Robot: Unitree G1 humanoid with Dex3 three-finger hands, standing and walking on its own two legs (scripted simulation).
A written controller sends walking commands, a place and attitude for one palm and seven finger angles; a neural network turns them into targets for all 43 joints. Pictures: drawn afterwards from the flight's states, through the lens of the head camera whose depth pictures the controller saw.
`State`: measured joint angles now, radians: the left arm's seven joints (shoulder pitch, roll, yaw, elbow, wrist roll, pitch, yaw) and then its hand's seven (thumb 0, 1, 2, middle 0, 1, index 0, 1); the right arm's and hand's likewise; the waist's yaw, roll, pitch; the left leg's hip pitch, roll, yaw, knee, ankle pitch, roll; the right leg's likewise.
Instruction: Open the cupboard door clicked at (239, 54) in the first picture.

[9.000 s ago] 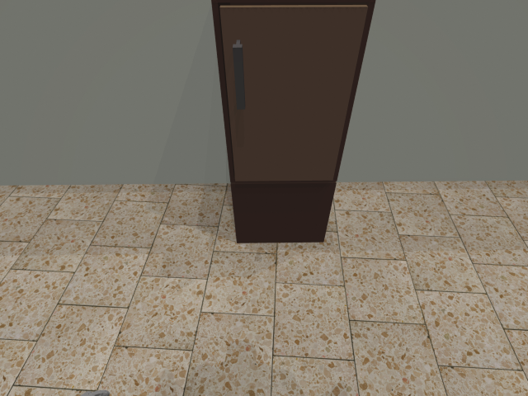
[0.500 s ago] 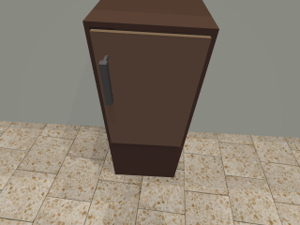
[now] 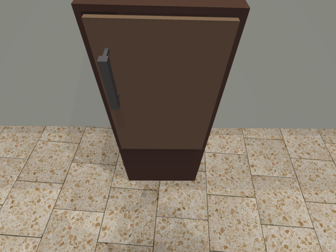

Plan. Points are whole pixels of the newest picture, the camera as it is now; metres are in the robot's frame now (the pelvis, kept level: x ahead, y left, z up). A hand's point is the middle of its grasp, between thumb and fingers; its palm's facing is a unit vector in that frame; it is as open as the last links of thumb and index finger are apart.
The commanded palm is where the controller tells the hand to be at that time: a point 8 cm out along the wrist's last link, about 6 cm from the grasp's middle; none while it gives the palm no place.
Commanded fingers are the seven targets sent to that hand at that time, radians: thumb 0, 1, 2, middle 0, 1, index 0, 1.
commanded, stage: come to a stop and stand still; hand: left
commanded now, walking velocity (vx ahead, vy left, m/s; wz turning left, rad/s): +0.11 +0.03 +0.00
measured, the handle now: (111, 80) +0.54 +0.20 +0.08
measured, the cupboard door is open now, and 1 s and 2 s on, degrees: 0 0 0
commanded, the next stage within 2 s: look again from close up in 0.84 s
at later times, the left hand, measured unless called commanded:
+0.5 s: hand out of the picture -0.03 +0.15 -0.19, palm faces +0.11 -0.98 -0.14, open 7.3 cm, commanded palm none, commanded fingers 0.00 0.90 0.90 -0.20 -0.30 -0.20 -0.30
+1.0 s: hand out of the picture -0.03 +0.15 -0.18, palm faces +0.05 -0.98 -0.17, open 7.4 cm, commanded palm none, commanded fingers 0.00 0.90 0.90 -0.20 -0.30 -0.20 -0.30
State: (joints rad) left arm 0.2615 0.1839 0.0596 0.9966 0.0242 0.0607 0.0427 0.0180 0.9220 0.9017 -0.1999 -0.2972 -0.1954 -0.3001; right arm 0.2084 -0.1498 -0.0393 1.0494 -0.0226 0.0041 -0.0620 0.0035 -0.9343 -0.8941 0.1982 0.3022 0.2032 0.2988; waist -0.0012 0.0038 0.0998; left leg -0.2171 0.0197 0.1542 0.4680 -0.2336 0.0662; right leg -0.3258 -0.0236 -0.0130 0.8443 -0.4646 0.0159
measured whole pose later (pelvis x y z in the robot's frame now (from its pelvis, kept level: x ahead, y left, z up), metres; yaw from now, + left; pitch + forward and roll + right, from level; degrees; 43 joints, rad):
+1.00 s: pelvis -0.01 +0.00 +0.00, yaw +1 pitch -1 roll +0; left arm 0.32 0.12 -0.01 1.12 0.02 0.00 0.05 0.01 0.91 0.90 -0.20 -0.30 -0.20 -0.30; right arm 0.32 -0.13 0.00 1.10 -0.01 -0.01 -0.02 0.01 -0.92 -0.89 0.20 0.30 0.20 0.30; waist 0.00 -0.01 0.02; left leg -0.19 -0.01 0.08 0.48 -0.27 0.04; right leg -0.18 -0.09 -0.03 0.46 -0.25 0.06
